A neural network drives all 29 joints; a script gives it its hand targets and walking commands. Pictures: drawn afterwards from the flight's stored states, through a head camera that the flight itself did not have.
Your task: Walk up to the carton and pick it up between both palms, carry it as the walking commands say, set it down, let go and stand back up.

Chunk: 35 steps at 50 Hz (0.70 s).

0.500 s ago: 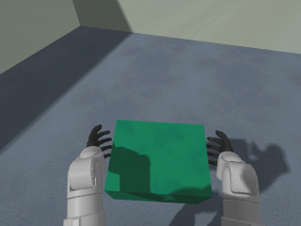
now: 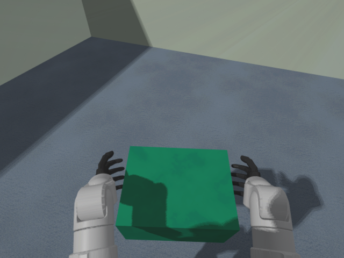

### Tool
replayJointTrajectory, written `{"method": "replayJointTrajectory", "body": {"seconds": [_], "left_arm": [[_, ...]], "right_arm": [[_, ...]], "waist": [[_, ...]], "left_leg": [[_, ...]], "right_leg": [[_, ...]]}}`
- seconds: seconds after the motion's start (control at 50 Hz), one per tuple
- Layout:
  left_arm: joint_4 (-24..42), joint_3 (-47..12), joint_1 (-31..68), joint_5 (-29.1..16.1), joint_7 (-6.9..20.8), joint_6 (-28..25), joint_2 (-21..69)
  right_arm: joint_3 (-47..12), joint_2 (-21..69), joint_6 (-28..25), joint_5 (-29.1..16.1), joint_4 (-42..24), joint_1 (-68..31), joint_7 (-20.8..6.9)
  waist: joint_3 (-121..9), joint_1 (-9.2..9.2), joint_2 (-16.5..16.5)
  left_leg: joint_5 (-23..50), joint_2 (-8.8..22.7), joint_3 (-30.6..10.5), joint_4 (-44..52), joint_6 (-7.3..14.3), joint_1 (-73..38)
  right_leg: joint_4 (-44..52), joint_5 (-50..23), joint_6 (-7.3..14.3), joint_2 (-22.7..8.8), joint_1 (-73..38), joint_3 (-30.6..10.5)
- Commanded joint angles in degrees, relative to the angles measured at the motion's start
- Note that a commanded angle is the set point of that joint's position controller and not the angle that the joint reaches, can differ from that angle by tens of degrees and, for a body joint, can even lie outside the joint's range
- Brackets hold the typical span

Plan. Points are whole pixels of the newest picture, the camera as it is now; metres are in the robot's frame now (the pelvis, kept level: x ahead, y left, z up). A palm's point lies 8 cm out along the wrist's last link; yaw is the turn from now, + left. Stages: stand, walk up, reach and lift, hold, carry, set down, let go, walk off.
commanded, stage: carry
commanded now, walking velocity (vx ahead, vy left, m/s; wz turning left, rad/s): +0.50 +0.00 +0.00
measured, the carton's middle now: (176, 194) +0.29 +0.01 -0.03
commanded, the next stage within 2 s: hold in 1.80 s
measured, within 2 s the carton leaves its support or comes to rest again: neither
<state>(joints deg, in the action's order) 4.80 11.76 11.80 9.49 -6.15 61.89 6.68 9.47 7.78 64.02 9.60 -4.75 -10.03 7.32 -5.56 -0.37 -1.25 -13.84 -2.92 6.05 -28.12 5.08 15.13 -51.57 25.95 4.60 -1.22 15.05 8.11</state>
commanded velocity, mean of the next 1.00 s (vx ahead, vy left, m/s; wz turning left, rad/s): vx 0.07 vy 0.00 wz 0.00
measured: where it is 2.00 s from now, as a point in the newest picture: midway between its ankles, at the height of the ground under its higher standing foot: outside the picture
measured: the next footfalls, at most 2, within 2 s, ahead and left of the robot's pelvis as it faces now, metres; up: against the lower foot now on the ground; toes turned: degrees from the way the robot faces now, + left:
right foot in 0.20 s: +0.14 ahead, -0.12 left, +0.00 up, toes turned -1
left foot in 0.42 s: +0.23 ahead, +0.07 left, +0.00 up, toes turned -7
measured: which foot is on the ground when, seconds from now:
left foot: down 0.00-0.22, up 0.24-0.40, down 0.42-1.00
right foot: up 0.00-0.18, down 0.20-1.00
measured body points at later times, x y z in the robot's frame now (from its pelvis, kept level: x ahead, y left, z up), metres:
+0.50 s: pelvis +0.13 +0.00 +0.00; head +0.12 +0.02 +0.45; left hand +0.42 +0.19 +0.05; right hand +0.42 -0.16 +0.05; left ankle +0.19 +0.07 -0.73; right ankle +0.09 -0.11 -0.73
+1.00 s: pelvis +0.13 +0.00 +0.00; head +0.12 +0.00 +0.45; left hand +0.43 +0.17 +0.05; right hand +0.41 -0.17 +0.04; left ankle +0.19 +0.07 -0.73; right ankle +0.10 -0.11 -0.73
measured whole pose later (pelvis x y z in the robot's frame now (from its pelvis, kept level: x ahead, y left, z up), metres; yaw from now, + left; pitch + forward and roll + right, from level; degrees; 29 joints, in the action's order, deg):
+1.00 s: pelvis +0.13 +0.00 +0.00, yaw +0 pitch +3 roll +0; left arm 3.2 11.7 11.7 8.6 -5.8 54.6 7.4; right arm 9.6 7.4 56.3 9.0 -4.6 -6.9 6.5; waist -6.0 -0.4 -1.1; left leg -10.9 -1.6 6.0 -30.7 4.4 22.8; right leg -33.0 20.4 0.4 -2.9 15.2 8.0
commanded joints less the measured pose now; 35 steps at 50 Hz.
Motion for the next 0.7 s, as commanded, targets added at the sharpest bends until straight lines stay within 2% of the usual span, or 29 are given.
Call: {"method": "replayJointTrajectory", "body": {"seconds": [0.0, 0.02, 0.04, 0.06, 0.1, 0.12, 0.14, 0.16, 0.18, 0.2, 0.22, 0.24, 0.26, 0.28, 0.3, 0.32, 0.34, 0.36, 0.38, 0.42, 0.44, 0.46, 0.48, 0.52, 0.54, 0.58, 0.6, 0.64, 0.68], "left_arm": [[-5.54, -32.41, 31.78, -17.3, 18.6, -5.45, 49.6], [6.44, -39.4, 34.91, -22.39, 18.28, -5.68, 51.83], [0.18, -35.89, 33.49, -19.16, 17.95, -6.54, 50.59], [-1.95, -35.19, 32.81, -18.67, 17.78, -7.31, 50.42], [5.22, -39.2, 32.43, -22.16, 17.55, -7.42, 50.6], [2.74, -39.16, 30.34, -22.05, 17.45, -6.78, 51.42], [7.67, -41.06, 31.07, -24.19, 17.46, -6.38, 51.01], [18.3, -47.86, 31.45, -30.54, 17.22, -3.47, 54.15], [5.82, -40.01, 27.88, -24.37, 17.28, -3.8, 51.08], [-2.23, -35.74, 24.77, -20.23, 17.62, -4.68, 47.87], [6.55, -40.62, 26.12, -23.75, 17.59, -4.1, 49.26], [24.89, -46.23, 33.69, -31.27, 16.86, -2.34, 49.13], [12.81, -40.91, 30.33, -26.45, 16.93, -1.08, 49.23], [21.63, -45.23, 29.7, -29.52, 16.41, 0.64, 49.88], [20.59, -44.36, 29.38, -28.38, 16.35, 1.65, 49.26], [9.54, -39.73, 24.17, -22.96, 16.56, 1.96, 48.33], [17.99, -44.15, 24.93, -26.83, 16.8, 3.31, 48.64], [8.69, -39.12, 22.87, -22.03, 17.02, 2.66, 46.27], [6.67, -38.09, 24.22, -20.93, 17.07, 1.52, 45.94], [5.47, -38.13, 25.44, -19.71, 17.1, -0.56, 45.78], [-3.48, -33.28, 25.11, -14.99, 17.03, -3.05, 44.3], [2.44, -37.46, 24.75, -18.22, 17.22, -3.81, 45.66], [8.99, -40.89, 29.02, -21.16, 16.97, -4.52, 47.12], [12.25, -42.22, 32.58, -24.17, 17.05, -4.43, 48.94], [8.94, -40.91, 31.76, -23.6, 17.16, -4.23, 49.33], [9.01, -41.79, 29.92, -23.82, 17.03, -3.73, 49.32], [3.43, -38.31, 27.85, -21.22, 17.14, -4.42, 47.78], [8.08, -39.99, 28.39, -23.12, 17.13, -5.07, 47.61], [7.39, -39.02, 26.43, -23.27, 17.29, -4.75, 47.34]], "right_arm": [[-30.38, 47.87, -8.14, -19.81, 2.76, -36.22, -20.43], [-36.86, 50.27, -8.74, -25.36, -10.4, -40.48, -20.17], [-32.51, 48.17, -9.5, -21.73, -3.34, -37.55, -20.08], [-31.48, 47.08, -10.48, -20.71, -2.73, -38.07, -19.84], [-35.38, 47.91, -10.45, -23.3, -8.46, -35.99, -19.57], [-35.67, 47.96, -10.2, -23.78, -9.35, -37.89, -19.34], [-37.2, 47.88, -9.58, -24.48, -11.81, -35.5, -19.03], [-44.92, 50.74, -6.61, -30.56, -23.26, -37.38, -18.58], [-37.3, 49.06, -6.64, -24.05, -8.22, -31.96, -18.75], [-33.82, 45.59, -7.74, -19.52, -2.64, -29.63, -18.7], [-39.67, 47.64, -7.39, -24.13, -11.45, -31.46, -18.8], [-44.74, 48.96, -5.26, -32.23, -27.75, -39.25, -18.11], [-39.14, 48.88, -4.23, -28.26, -15.89, -35.72, -18.19], [-43.34, 50.54, -2.62, -32.12, -22.56, -33.89, -18.16], [-42.93, 50.05, -1.9, -31.68, -23.09, -35.55, -17.93], [-38.47, 47.9, -1.76, -26.21, -13.8, -31.97, -18.05], [-43.88, 49.44, -0.51, -30.03, -22.13, -33.23, -17.87], [-38.65, 46.74, -1.01, -24.83, -13.43, -30.66, -17.98], [-36.47, 46.42, -1.91, -23.29, -9.97, -30.8, -18.27], [-34.44, 45.62, -4.03, -22.65, -7.31, -29.76, -19.26], [-27.8, 43.6, -6.33, -17.16, 3.4, -27.03, -19.8], [-32.05, 44.77, -7.14, -19.81, -3.32, -26.48, -19.8], [-35.17, 46.52, -7.53, -22.6, -9.01, -30.46, -19.62], [-37.58, 48.41, -7.11, -24.94, -12.26, -34.41, -19.34], [-36.6, 47.94, -7.32, -24.23, -11.46, -35.34, -19.15], [-36.47, 47.33, -7.12, -23.8, -11.13, -32.07, -19.24], [-33.38, 46.26, -7.5, -21.16, -4.44, -29.35, -19.16], [-35.45, 45.63, -8.33, -22.38, -9.91, -29.32, -18.84], [-36.09, 45.38, -8.11, -23.31, -11.81, -31.18, -18.56]], "waist": [[-8.92, 1.47, 5.91], [-9.69, 1.51, 10.39], [-10.37, 1.56, 10.56], [-11.46, 1.56, 12.0], [-11.77, 1.65, 10.36], [-12.81, 1.3, 11.31], [-15.01, 0.71, 10.52], [-18.77, 0.2, 5.48], [-23.99, -0.45, -1.7], [-24.04, -0.82, -11.98], [-19.86, -0.99, -13.33], [-18.72, -1.74, -10.11], [-19.43, -1.68, -6.87], [-19.85, -1.83, -5.67], [-21.08, -1.57, -7.1], [-22.01, -1.15, -7.39], [-21.9, -0.58, -9.14], [-24.31, 0.07, -7.02], [-24.95, 0.38, -4.39], [-24.37, 0.53, 12.48], [-23.29, 0.46, 15.58], [-22.45, 0.48, 12.85], [-20.56, 0.42, 11.77], [-22.54, 0.47, 10.47], [-23.41, 0.54, 7.76], [-24.47, 0.38, 7.71], [-25.06, 0.34, 5.68], [-24.26, 0.31, 3.47], [-24.22, 0.43, 2.23]], "left_leg": [[-6.87, 21.15, -25.01, 20.5, 8.41, -12.07], [-4.96, 19.33, -21.6, 19.97, 7.36, -12.9], [-4.86, 18.56, -21.13, 20.31, 6.86, -13.92], [-4.8, 18.1, -20.44, 20.14, 6.5, -14.65], [-0.14, 19.56, -18.88, 18.14, 5.81, -15.33], [1.89, 18.53, -17.57, 16.31, 4.71, -14.49], [4.55, 16.88, -14.1, 11.79, 3.53, -11.98], [7.73, 14.14, -9.36, 4.07, 0.96, -7.22], [6.92, 10.19, -3.17, -6.37, -2.13, 0.93], [-1.07, 4.78, 2.82, -18.6, -4.62, 15.28], [-17.69, 3.35, 2.19, -23.15, -5.33, 27.03], [-18.66, 3.49, -0.4, -22.36, -4.96, 30.66], [-17.71, 4.62, -1.35, -19.74, -5.88, 30.96], [-15.38, 4.76, -1.37, -14.1, -6.3, 33.24], [-10.31, 3.19, 1.28, -10.58, -6.18, 28.8], [-2.68, 2.72, 1.53, -5.46, -6.1, 20.24], [3.13, 1.19, 3.47, 0.58, -5.47, 13.74], [14.58, 0.61, 4.26, 7.95, -4.6, 3.6], [20.61, 1.12, 2.73, 6.41, -3.01, -6.61], [59.47, 17.74, -17.01, 0.45, 3.3, -21.36], [65.09, 20.83, -20.2, 1.32, 5.51, -22.17], [53.37, 20.65, -20.64, 3.1, 6.02, -19.36], [45.13, 18.6, -18.08, 3.76, 4.62, -17.01], [30.63, 14.78, -14.44, 3.56, 2.22, -11.57], [31.05, 13.56, -13.06, 2.53, 1.58, -9.69], [36.16, 12.06, -9.96, 0.21, -0.11, -8.45], [34.75, 11.19, -9.21, -0.51, -0.36, -8.28], [35.12, 9.9, -7.9, -1.7, -0.19, -6.1], [37.88, 10.4, -7.86, -2.99, 0.32, -7.09]], "right_leg": [[2.32, 1.73, -4.08, -2.93, 16.83, -7.97], [6.65, 1.41, -4.24, -2.4, 15.26, -6.8], [9.69, 0.94, -4.02, -1.18, 13.8, -5.65], [12.87, 0.66, -4.02, -1.01, 12.7, -5.57], [21.02, -2.39, -4.11, -0.17, 8.79, -3.23], [24.66, -5.53, -3.52, 0.3, 4.93, -2.64], [31.09, -9.82, -2.98, 0.27, -1.97, -1.96], [33.56, -13.96, -2.11, -1.48, -13.51, -3.57], [34.92, -13.9, 0.22, -9.4, -26.14, -10.93], [31.69, -33.62, 4.63, -19.75, -35.86, -22.78], [28.48, -57.23, 7.67, -23.44, -39.74, -25.21], [25.32, -64.89, 7.95, -21.99, -40.17, -21.53], [24.53, -62.43, 6.94, -20.63, -40.59, -18.39], [22.23, -62.74, 4.73, -18.21, -43.38, -16.11], [22.32, -63.04, 3.23, -16.08, -40.97, -12.84], [21.42, -60.64, 1.66, -15.17, -34.59, -8.67], [19.54, -60.45, -0.27, -12.27, -29.86, -4.77], [15.86, -55.23, -2.09, -9.96, -25.07, -0.66], [13.63, -44.53, -3.73, -7.93, -16.23, 0.09], [3.82, -3.83, -6.98, -2.29, 4.02, -0.24], [8.63, 7.46, -7.55, -0.59, 6.03, -4.46], [14.21, 10.84, -6.99, -1.4, 3.87, -5.13], [19.16, 9.01, -6.6, -1.27, 2.36, -4.29], [23.79, -1.12, -5.25, -0.7, -3.88, -2.96], [24.09, -6.1, -4.9, -1.08, -6.86, -3.22], [22.59, -13.88, -4.73, -3.5, -8.88, -4.01], [23.08, -15.26, -5.04, -4.08, -9.65, -4.2], [20.69, -23.24, -4.6, -5.57, -9.9, -4.04], [20.92, -22.44, -4.51, -5.06, -8.31, -3.29]]}}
